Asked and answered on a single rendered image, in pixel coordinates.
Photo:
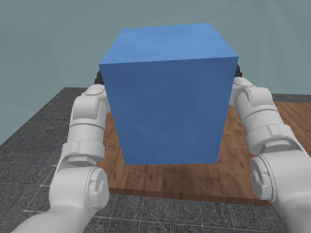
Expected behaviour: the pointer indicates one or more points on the right robot forearm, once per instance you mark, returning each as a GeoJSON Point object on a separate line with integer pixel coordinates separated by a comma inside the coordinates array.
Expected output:
{"type": "Point", "coordinates": [264, 128]}

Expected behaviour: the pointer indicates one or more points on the robot right hand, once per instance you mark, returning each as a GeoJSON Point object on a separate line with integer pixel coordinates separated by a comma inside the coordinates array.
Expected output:
{"type": "Point", "coordinates": [237, 72]}

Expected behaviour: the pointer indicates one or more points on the left robot forearm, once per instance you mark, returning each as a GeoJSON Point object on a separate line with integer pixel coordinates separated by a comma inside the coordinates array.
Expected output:
{"type": "Point", "coordinates": [84, 147]}

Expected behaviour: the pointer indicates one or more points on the left robot upper arm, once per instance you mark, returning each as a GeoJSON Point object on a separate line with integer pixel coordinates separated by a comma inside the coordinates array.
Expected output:
{"type": "Point", "coordinates": [76, 194]}

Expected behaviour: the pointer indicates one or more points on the carton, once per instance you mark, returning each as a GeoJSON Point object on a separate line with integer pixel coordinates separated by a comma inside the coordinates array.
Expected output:
{"type": "Point", "coordinates": [168, 89]}

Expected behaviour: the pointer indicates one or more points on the table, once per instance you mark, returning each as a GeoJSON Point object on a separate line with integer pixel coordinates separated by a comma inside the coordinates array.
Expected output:
{"type": "Point", "coordinates": [226, 181]}

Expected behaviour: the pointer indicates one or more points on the robot left hand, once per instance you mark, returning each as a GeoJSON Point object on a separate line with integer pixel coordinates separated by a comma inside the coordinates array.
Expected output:
{"type": "Point", "coordinates": [99, 79]}

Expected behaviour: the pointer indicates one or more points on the right robot upper arm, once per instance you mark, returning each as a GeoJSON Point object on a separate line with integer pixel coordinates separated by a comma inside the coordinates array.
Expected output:
{"type": "Point", "coordinates": [283, 178]}

